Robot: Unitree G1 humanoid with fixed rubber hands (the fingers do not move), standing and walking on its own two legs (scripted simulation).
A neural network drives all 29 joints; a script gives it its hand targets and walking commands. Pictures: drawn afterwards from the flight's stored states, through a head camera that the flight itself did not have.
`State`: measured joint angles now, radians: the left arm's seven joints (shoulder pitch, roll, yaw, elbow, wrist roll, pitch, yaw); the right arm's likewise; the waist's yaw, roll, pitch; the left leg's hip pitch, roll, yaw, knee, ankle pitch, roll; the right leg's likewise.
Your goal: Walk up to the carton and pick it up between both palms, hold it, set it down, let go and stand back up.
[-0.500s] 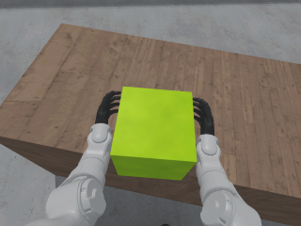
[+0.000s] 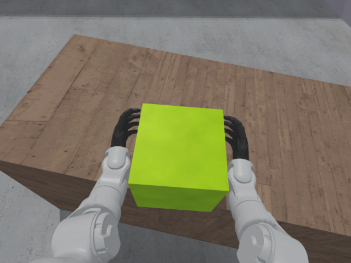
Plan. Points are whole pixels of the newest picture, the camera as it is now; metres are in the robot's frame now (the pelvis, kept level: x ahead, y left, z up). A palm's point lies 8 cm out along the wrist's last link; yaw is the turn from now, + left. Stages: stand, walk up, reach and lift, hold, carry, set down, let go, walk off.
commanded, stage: reach and lift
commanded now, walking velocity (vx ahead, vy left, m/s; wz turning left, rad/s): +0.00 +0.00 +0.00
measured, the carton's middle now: (178, 160) +0.37 +0.01 -0.03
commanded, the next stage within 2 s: none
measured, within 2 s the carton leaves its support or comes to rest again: neither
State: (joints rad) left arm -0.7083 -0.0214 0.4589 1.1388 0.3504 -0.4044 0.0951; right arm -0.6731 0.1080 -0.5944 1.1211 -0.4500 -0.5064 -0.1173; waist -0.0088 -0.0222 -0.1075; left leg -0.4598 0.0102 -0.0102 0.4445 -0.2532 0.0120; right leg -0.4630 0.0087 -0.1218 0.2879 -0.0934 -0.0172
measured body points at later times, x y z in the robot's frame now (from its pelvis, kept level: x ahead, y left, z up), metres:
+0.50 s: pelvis +0.00 +0.00 +0.01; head +0.03 +0.01 +0.46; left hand +0.40 +0.14 +0.05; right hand +0.38 -0.15 +0.05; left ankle -0.04 +0.10 -0.74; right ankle +0.01 -0.11 -0.74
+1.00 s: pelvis -0.01 +0.01 +0.01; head -0.02 +0.04 +0.46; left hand +0.37 +0.15 +0.12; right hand +0.36 -0.13 +0.11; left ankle -0.04 +0.10 -0.74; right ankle +0.01 -0.11 -0.74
